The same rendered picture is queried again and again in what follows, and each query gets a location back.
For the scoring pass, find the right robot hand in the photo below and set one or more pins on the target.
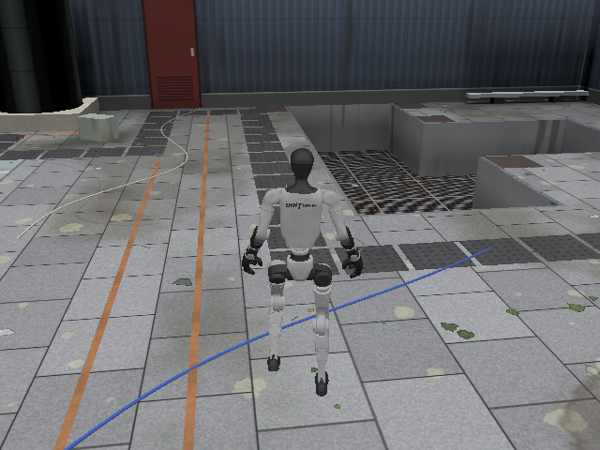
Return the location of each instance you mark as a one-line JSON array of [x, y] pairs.
[[358, 265]]

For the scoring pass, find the robot left upper arm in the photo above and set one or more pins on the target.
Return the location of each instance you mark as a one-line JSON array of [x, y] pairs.
[[270, 198]]

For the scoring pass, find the left robot hand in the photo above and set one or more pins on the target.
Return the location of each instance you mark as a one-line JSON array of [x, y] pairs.
[[246, 262]]

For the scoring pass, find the robot right forearm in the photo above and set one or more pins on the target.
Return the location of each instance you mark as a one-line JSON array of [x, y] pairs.
[[350, 247]]

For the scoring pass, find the humanoid robot torso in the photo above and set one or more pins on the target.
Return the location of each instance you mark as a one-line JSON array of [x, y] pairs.
[[300, 224]]

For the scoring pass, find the robot right upper arm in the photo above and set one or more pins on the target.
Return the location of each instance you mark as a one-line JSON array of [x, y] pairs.
[[330, 198]]

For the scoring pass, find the left robot shin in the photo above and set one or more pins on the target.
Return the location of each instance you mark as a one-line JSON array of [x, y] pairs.
[[275, 320]]

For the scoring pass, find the robot left forearm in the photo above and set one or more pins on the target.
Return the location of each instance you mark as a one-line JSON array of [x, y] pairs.
[[254, 246]]

